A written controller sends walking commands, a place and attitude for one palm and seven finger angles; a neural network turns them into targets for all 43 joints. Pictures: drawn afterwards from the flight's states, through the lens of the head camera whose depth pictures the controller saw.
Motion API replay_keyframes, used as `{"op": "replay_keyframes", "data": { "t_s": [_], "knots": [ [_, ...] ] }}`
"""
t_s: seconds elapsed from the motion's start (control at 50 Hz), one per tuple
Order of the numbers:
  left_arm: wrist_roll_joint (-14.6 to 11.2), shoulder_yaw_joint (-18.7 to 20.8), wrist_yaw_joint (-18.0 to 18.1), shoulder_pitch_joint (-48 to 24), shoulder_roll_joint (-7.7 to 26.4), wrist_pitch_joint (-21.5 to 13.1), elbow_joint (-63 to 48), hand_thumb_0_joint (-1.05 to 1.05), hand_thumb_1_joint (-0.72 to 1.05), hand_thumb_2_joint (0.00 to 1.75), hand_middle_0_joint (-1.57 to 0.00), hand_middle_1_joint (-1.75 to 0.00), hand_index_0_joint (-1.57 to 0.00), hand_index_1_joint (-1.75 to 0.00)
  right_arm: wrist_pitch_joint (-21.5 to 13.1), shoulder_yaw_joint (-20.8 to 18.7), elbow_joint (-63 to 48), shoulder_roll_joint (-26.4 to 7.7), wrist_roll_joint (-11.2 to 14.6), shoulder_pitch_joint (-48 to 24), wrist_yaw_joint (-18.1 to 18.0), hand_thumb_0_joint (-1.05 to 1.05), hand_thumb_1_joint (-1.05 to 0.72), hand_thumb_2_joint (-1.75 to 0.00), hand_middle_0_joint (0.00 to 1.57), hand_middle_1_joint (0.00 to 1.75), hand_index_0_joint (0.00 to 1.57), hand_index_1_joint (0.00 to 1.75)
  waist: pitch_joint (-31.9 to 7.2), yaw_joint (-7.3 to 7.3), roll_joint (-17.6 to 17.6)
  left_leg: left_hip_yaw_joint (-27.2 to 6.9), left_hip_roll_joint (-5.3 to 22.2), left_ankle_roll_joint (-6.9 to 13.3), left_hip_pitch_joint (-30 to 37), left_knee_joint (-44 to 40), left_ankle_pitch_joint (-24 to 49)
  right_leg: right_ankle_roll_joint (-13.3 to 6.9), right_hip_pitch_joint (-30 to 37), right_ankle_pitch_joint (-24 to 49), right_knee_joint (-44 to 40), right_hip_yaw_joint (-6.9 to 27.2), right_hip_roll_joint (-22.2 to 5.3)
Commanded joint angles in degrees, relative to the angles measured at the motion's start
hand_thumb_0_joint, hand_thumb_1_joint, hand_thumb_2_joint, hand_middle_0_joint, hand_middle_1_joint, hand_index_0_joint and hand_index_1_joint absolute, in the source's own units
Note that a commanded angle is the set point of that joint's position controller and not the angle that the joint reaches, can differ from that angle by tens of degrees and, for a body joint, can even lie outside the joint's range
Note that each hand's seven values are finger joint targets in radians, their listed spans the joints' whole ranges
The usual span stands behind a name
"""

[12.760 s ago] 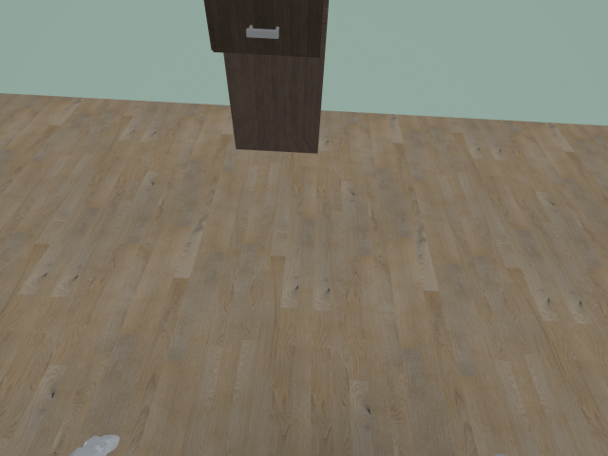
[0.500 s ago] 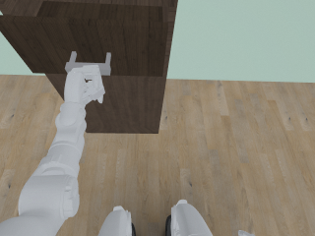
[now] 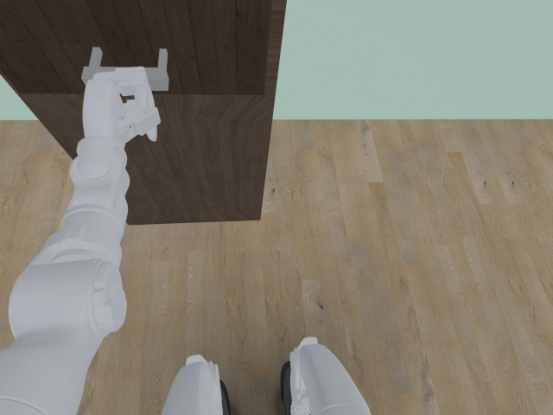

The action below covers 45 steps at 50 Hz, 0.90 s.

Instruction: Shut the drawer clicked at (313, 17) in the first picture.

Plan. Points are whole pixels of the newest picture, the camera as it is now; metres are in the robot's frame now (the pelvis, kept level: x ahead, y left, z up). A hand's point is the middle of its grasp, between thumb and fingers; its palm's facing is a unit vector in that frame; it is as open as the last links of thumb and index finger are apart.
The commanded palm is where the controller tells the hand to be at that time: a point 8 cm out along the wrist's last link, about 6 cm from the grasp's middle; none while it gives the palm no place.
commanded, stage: push the drawer shut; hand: left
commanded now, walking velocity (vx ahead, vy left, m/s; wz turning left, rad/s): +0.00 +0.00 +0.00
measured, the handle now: (128, 67) +0.61 +0.15 +0.06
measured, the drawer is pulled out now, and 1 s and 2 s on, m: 0.02 0.00 0.00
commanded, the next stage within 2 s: pull the fist back off the drawer in 0.56 s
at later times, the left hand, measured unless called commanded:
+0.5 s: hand (146, 96) +0.56 +0.12 +0.06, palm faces -0.05 -1.00 -0.06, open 2.9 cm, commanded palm +0.58 +0.15 +0.07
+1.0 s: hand (143, 94) +0.56 +0.13 +0.06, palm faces -0.06 -1.00 -0.05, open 3.1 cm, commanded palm +0.55 +0.15 +0.07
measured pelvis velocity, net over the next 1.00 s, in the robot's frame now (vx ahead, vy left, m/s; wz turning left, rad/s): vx -0.02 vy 0.02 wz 0.00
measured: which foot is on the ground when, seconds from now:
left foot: down 0.00-1.00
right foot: down 0.00-1.00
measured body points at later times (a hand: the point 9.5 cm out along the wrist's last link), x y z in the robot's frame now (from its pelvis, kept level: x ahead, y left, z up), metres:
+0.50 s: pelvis -0.01 +0.01 -0.01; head +0.16 +0.04 +0.40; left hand +0.55 +0.18 +0.06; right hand -0.04 -0.25 -0.11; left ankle +0.02 +0.10 -0.64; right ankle +0.04 -0.11 -0.64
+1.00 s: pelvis -0.02 +0.02 -0.02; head +0.15 +0.05 +0.39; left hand +0.56 +0.18 +0.07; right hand -0.06 -0.24 -0.11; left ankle +0.02 +0.10 -0.64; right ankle +0.04 -0.11 -0.64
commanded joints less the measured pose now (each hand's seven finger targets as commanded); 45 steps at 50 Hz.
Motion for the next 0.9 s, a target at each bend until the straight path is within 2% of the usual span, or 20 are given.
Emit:
{"op": "replay_keyframes", "data": {
  "t_s": [0.0, 0.04, 0.08, 0.14, 0.18, 0.24, 0.3, 0.34, 0.42, 0.46, 0.5, 0.54, 0.56, 0.62, 0.68, 0.72, 0.78, 0.82, 0.84, 0.88],
  "knots": [
    [-0.42, 2.04, 1.83, -33.50, 12.41, -3.20, -12.07, 0.00, 0.90, 0.90, -1.40, -1.60, -1.40, -1.60, -0.43, -3.42, -2.08, -10.33, -0.18, 10.86, -0.75, 0.00, -0.90, -0.90, 0.20, 0.30, 0.20, 0.30, -29.47, -3.13, 5.07, -5.86, -2.14, 0.25, 19.65, -6.99, 14.20, 0.18, 11.60, 9.34, -7.93, 4.02, 3.21],
    [0.19, 0.75, 1.79, -35.92, 11.77, -2.81, -10.87, 0.00, 0.90, 0.90, -1.40, -1.60, -1.40, -1.60, -0.32, -3.18, -1.80, -10.37, -0.26, 11.29, -0.66, 0.00, -0.90, -0.90, 0.20, 0.30, 0.20, 0.30, -28.95, -4.36, 5.99, -6.25, -2.05, 0.29, 19.96, -6.63, 14.21, 0.22, 9.67, 9.14, -7.73, 3.84, 3.29],
    [0.62, 2.35, 2.03, -36.97, 14.40, -2.50, -10.11, 0.00, 0.90, 0.90, -1.40, -1.60, -1.40, -1.60, -0.18, -3.03, -1.75, -10.63, -0.45, 11.97, -0.75, 0.00, -0.90, -0.90, 0.20, 0.30, 0.20, 0.30, -29.18, -4.28, 6.06, -6.50, -1.98, 0.30, 18.99, -6.48, 14.32, 0.11, 10.04, 9.02, -7.45, 3.82, 3.35],
    [1.07, 0.95, 2.04, -39.02, 12.86, -2.25, -10.06, 0.00, 0.90, 0.90, -1.40, -1.60, -1.40, -1.60, -0.02, -3.04, -1.59, -10.61, -0.76, 12.61, -0.41, 0.00, -0.90, -0.90, 0.20, 0.30, 0.20, 0.30, -31.18, -4.87, 9.07, -7.11, -1.79, 0.04, 21.88, -5.91, 16.54, 0.00, 7.64, 9.83, -6.91, 3.40, 3.38],
    [1.24, 3.28, 2.34, -39.76, 16.10, -1.52, -8.59, 0.00, 0.90, 0.90, -1.40, -1.60, -1.40, -1.60, 0.16, -2.89, -1.47, -10.99, -0.83, 13.24, -0.46, 0.00, -0.90, -0.90, 0.20, 0.30, 0.20, 0.30, -30.41, -5.20, 6.14, -6.95, -1.68, 0.37, 18.93, -5.41, 15.32, 0.18, 8.73, 9.26, -7.02, 3.58, 3.58],
    [1.72, 1.70, 2.27, -44.45, 15.61, -1.18, -8.91, 0.00, 0.90, 0.90, -1.40, -1.60, -1.40, -1.60, 0.29, -2.65, -1.22, -11.01, -0.76, 13.67, -0.63, 0.00, -0.90, -0.90, 0.20, 0.30, 0.20, 0.30, -29.27, -6.80, 7.72, -7.35, -1.60, 0.41, 18.35, -5.39, 13.24, 0.30, 6.38, 7.63, -6.97, 3.45, 3.60],
    [1.84, 2.20, 2.86, -47.21, 17.11, -0.88, -9.44, 0.00, 0.90, 0.90, -1.40, -1.60, -1.40, -1.60, -0.17, -2.52, -0.88, -11.16, -0.94, 14.23, -0.85, 0.00, -0.90, -0.90, 0.20, 0.30, 0.20, 0.30, -30.17, -7.30, 8.97, -7.52, -1.73, 0.49, 18.23, -5.21, 12.00, 0.23, 6.16, 6.64, -7.15, 3.59, 3.69],
    [1.96, 1.47, 2.72, -49.18, 16.86, -1.11, -10.85, 0.00, 0.90, 0.90, -1.40, -1.60, -1.40, -1.60, -0.42, -2.54, -0.64, -11.36, -1.11, 14.51, -0.89, 0.00, -0.90, -0.90, 0.20, 0.30, 0.20, 0.30, -32.76, -7.72, 11.81, -8.49, -1.50, 0.15, 21.97, -5.12, 13.43, 0.10, 3.87, 7.11, -6.63, 3.11, 3.65],
    [1.43, -0.25, 2.66, -51.52, 15.25, -0.61, -9.72, 0.00, 0.90, 0.90, -1.40, -1.60, -1.40, -1.60, -1.20, -2.24, -0.01, -11.49, -1.18, 14.76, -0.84, 0.00, -0.90, -0.90, 0.20, 0.30, 0.20, 0.30, -30.68, -9.13, 12.69, -9.26, -1.34, 0.13, 22.52, -5.56, 11.43, -0.03, 1.21, 5.69, -6.86, 2.68, 3.82],
    [1.55, 0.50, 2.71, -51.84, 17.14, -0.24, -8.86, 0.00, 0.90, 0.90, -1.40, -1.60, -1.40, -1.60, -1.47, -1.97, -0.02, -11.79, -1.07, 14.53, -1.08, 0.00, -0.90, -0.90, 0.20, 0.30, 0.20, 0.30, -30.54, -9.23, 11.98, -9.13, -1.39, 0.16, 20.59, -5.70, 9.15, 0.05, 1.82, 4.40, -7.13, 2.83, 3.86],
    [1.51, -1.03, 2.69, -52.58, 15.72, 0.28, -7.49, 0.00, 0.90, 0.90, -1.40, -1.60, -1.40, -1.60, -1.99, -1.74, 0.12, -11.78, -0.96, 14.20, -1.21, 0.00, -0.90, -0.90, 0.20, 0.30, 0.20, 0.30, -28.16, -9.88, 11.99, -9.35, -1.40, 0.17, 19.10, -6.36, 5.74, 0.02, 0.36, 2.39, -7.30, 2.76, 3.83],
    [1.43, -0.90, 3.04, -54.12, 16.34, 0.06, -8.50, 0.00, 0.90, 0.90, -1.40, -1.60, -1.40, -1.60, -2.50, -1.63, 0.23, -12.23, -1.05, 14.34, -1.46, 0.00, -0.90, -0.90, 0.20, 0.30, 0.20, 0.30, -28.84, -10.08, 13.63, -10.36, -1.13, -0.01, 20.90, -6.92, 5.16, -0.06, -1.54, 2.26, -6.89, 2.49, 3.64],
    [1.41, -1.71, 3.22, -55.05, 15.37, 0.07, -8.90, 0.00, 0.90, 0.90, -1.40, -1.60, -1.40, -1.60, -2.84, -1.65, 0.33, -12.24, -1.10, 14.45, -1.52, 0.00, -0.90, -0.90, 0.20, 0.30, 0.20, 0.30, -29.94, -10.43, 13.97, -11.08, -1.03, -0.10, 21.83, -7.05, 4.95, -0.02, -2.32, 2.33, -6.47, 2.31, 3.61],
    [1.23, -2.91, 3.84, -55.41, 13.45, 0.72, -7.33, 0.00, 0.90, 0.90, -1.40, -1.60, -1.40, -1.60, -3.75, -1.53, 0.87, -12.48, -1.14, 14.43, -1.66, 0.00, -0.90, -0.90, 0.20, 0.30, 0.20, 0.30, -28.01, -11.36, 14.73, -12.26, -0.50, -0.23, 22.77, -8.02, 2.24, 0.02, -5.53, 1.36, -6.39, 2.00, 3.39],
    [1.51, -1.86, 4.24, -55.84, 15.38, 1.05, -7.61, 0.00, 0.90, 0.90, -1.40, -1.60, -1.40, -1.60, -4.25, -1.46, 0.95, -12.81, -1.28, 14.76, -1.76, 0.00, -0.90, -0.90, 0.20, 0.30, 0.20, 0.30, -29.38, -10.96, 13.23, -12.06, -0.71, -0.19, 21.43, -7.83, 1.47, 0.03, -4.00, 0.97, -6.33, 2.05, 3.37],
    [1.66, -2.38, 4.11, -56.46, 14.73, 0.86, -8.33, 0.00, 0.90, 0.90, -1.40, -1.60, -1.40, -1.60, -4.46, -1.52, 0.96, -12.70, -1.44, 15.01, -1.53, 0.00, -0.90, -0.90, 0.20, 0.30, 0.20, 0.30, -30.56, -10.83, 15.39, -12.40, -0.75, -0.43, 23.20, -7.57, 3.21, -0.18, -4.70, 1.97, -5.78, 1.84, 3.33],
    [2.00, -0.04, 4.11, -55.03, 17.06, 1.04, -7.00, 0.00, 0.90, 0.90, -1.40, -1.60, -1.40, -1.60, -4.07, -1.48, 0.67, -12.77, -1.64, 15.34, -1.17, 0.00, -0.90, -0.90, 0.20, 0.30, 0.20, 0.30, -30.40, -9.71, 13.34, -12.20, -0.93, -0.47, 21.35, -7.17, 3.43, -0.20, -2.70, 1.89, -5.85, 1.86, 3.45],
    [1.82, -1.68, 3.63, -54.08, 14.40, 1.26, -5.97, 0.00, 0.90, 0.90, -1.40, -1.60, -1.40, -1.60, -3.90, -1.52, 0.45, -12.62, -1.60, 15.17, -0.78, 0.00, -0.90, -0.90, 0.20, 0.30, 0.20, 0.30, -29.07, -9.99, 12.95, -12.41, -0.94, -0.31, 21.14, -7.25, 2.38, -0.27, -3.50, 1.52, -5.95, 1.91, 3.40],
    [1.92, 0.04, 3.66, -53.47, 16.40, 1.27, -5.98, 0.00, 0.90, 0.90, -1.40, -1.60, -1.40, -1.60, -3.73, -1.51, 0.42, -12.87, -1.64, 15.14, -0.73, 0.00, -0.90, -0.90, 0.20, 0.30, 0.20, 0.30, -28.49, -9.26, 13.01, -12.38, -0.86, -0.42, 20.58, -7.28, 2.47, -0.38, -3.30, 1.44, -5.85, 1.81, 3.39],
    [2.03, -0.05, 3.55, -52.66, 15.88, 1.36, -6.38, 0.00, 0.90, 0.90, -1.40, -1.60, -1.40, -1.60, -3.45, -1.68, 0.11, -12.79, -1.67, 14.83, -0.41, 0.00, -0.90, -0.90, 0.20, 0.30, 0.20, 0.30, -29.55, -8.75, 13.23, -12.20, -1.00, -0.37, 20.30, -6.95, 1.89, -0.35, -3.05, 1.19, -5.74, 2.00, 3.32]
  ]
}}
